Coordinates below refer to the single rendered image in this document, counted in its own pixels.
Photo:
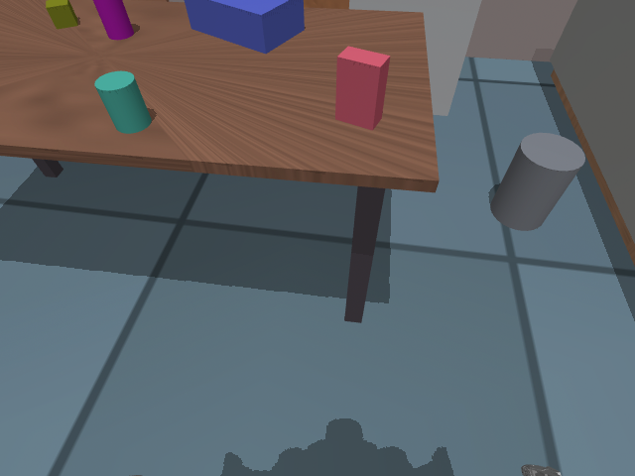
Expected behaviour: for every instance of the table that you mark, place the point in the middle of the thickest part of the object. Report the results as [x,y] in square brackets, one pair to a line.
[220,108]

